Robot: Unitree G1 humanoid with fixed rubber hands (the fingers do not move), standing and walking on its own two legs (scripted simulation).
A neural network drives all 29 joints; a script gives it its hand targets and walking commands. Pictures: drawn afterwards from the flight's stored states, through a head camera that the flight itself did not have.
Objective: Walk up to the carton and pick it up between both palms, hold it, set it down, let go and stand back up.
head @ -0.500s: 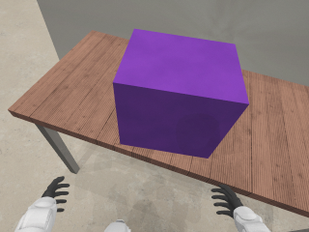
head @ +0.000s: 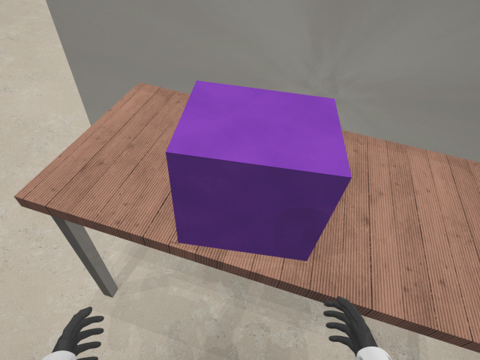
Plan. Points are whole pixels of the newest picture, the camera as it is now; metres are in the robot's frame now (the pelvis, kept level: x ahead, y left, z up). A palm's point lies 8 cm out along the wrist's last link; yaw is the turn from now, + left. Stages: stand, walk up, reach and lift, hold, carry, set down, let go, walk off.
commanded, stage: reach and lift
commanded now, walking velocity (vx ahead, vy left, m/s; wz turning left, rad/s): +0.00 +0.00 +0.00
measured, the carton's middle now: (253, 173) +0.48 +0.00 +0.03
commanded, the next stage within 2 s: none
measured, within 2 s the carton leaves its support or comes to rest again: neither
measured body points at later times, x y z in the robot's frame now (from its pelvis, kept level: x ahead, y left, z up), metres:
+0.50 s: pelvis +0.03 +0.03 +0.01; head +0.03 +0.04 +0.46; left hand +0.22 +0.27 -0.05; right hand +0.21 -0.22 -0.05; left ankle +0.05 +0.14 -0.73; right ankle +0.00 -0.09 -0.73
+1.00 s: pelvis +0.02 +0.02 +0.01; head +0.00 +0.03 +0.46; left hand +0.25 +0.27 -0.02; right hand +0.25 -0.23 +0.00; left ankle +0.05 +0.14 -0.73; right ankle +0.00 -0.09 -0.73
